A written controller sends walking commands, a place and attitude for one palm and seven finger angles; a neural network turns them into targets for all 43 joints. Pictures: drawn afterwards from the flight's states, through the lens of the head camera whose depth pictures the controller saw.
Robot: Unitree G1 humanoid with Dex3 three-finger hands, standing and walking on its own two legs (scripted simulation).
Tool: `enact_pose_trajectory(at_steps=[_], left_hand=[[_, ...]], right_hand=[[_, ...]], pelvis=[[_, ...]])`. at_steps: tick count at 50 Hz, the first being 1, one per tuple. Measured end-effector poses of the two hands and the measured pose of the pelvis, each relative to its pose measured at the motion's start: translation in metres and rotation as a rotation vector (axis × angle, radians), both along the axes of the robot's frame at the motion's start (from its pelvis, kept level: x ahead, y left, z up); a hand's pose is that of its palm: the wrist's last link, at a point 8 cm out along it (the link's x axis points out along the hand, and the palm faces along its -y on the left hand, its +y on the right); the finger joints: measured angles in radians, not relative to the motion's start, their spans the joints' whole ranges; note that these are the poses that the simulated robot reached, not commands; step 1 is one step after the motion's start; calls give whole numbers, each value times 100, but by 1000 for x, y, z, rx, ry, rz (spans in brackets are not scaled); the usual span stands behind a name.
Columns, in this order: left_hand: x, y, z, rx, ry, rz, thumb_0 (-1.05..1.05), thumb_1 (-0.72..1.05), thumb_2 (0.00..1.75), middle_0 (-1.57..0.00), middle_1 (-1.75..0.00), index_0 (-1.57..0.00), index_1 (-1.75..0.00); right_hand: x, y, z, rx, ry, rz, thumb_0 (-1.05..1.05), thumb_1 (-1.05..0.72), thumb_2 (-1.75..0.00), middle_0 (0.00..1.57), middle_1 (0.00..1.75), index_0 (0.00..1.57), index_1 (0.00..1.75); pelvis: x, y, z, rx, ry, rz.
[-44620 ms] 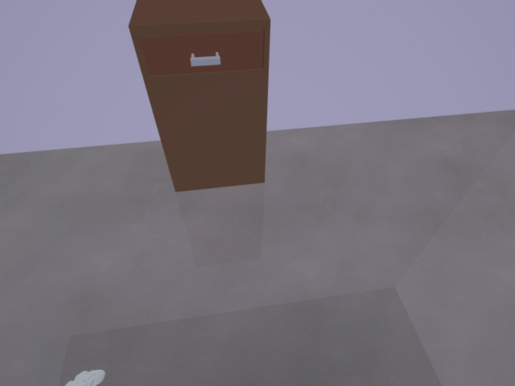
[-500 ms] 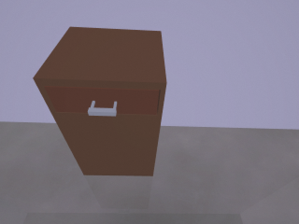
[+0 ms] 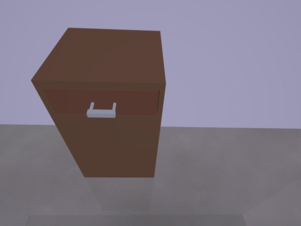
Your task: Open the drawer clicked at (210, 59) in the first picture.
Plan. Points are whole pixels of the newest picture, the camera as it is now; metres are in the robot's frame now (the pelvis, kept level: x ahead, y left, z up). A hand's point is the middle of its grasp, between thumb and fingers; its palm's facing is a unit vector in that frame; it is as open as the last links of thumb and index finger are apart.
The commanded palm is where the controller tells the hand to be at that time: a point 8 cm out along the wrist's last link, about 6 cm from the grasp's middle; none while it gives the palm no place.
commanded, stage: look again from close up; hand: left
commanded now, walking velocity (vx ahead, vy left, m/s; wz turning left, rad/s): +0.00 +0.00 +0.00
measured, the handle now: (102, 109) +0.53 +0.22 -0.05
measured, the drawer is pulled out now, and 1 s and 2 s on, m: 0.00 0.00 0.00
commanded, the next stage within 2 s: raise the hand with hooked fingers in 0.02 s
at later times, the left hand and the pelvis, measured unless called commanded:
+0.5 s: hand (101, 204) +0.19 +0.15 -0.06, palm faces -0.04 -0.29 -0.96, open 8.3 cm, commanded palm +0.14 +0.19 -0.02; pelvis +0.00 -0.04 -0.03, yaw -1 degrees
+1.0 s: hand (97, 175) +0.25 +0.16 -0.02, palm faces -0.05 -0.09 -0.99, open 11.3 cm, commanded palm +0.23 +0.17 +0.04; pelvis +0.04 -0.08 -0.04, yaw -2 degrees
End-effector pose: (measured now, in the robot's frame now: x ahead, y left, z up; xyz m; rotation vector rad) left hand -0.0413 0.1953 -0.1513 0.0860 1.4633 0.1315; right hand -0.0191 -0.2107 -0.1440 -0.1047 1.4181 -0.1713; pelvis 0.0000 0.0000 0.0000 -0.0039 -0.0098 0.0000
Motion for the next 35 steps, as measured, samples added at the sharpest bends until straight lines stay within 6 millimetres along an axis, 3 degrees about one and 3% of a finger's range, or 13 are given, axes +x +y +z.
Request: enact_pose_trajectory(at_steps=[7, 10, 12, 14, 17, 20, 23, 26, 31, 35], left_hand=[[4, -3, 1, 9, -1, -9, 0, 91, 90, -20, -30, -19, -29], [47, 15, 24, 152, -200, -158, 5, 94, 90, -20, -30, -20, -30], [84, 32, 54, 300, -383, -229, 7, 95, 89, -21, -31, -20, -31], [125, 36, 87, 452, -559, -351, 7, 93, 88, -21, -33, -20, -32], [185, 25, 134, 711, -800, -588, 6, 87, 86, -21, -35, -20, -35], [222, 0, 157, 912, -959, -778, 4, 80, 84, -21, -39, -20, -39], [226, -26, 153, 959, -1011, -896, 2, 73, 82, -21, -43, -20, -43], [208, -38, 138, 968, -983, -969, 1, 65, 79, -22, -47, -21, -47], [175, -26, 130, 1091, -878, -1008, 0, 51, 74, -24, -55, -24, -54], [184, -9, 144, 1205, -866, -954, 0, 41, 70, -26, -61, -25, -61]], right_hand=[[0, -2, -2, 10, 10, 3, 0, -91, -90, 20, 29, 20, 30], [14, -17, 5, -48, -134, 4, 2, -93, -90, 20, 30, 20, 30], [34, -30, 8, -79, -280, -4, 2, -93, -90, 20, 30, 20, 30], [60, -44, 9, -98, -412, 34, 2, -93, -90, 20, 30, 20, 30], [108, -61, 13, -117, -571, 109, 2, -92, -90, 20, 30, 20, 30], [156, -73, 24, -119, -671, 150, 2, -92, -90, 20, 29, 20, 30], [200, -77, 41, -97, -718, 180, 1, -91, -90, 20, 29, 20, 30], [238, -74, 54, -76, -744, 253, 1, -91, -90, 20, 29, 20, 30], [288, -60, 57, -45, -774, 391, 1, -91, -90, 20, 29, 20, 30], [308, -48, 42, -5, -773, 441, 0, -91, -90, 20, 29, 20, 30]], pelvis=[[2, -4, -1, -4, 6, 1], [1, -9, -5, 14, 8, -1], [0, -13, -10, 34, 16, 15], [-2, -14, -15, 35, 26, 41], [-5, -17, -22, 25, 65, 50], [-6, -24, -29, 29, 106, 21], [-3, -34, -32, 43, 136, -9], [0, -46, -36, 51, 158, -13], [6, -64, -46, 47, 192, 17], [10, -74, -54, 34, 201, 59]])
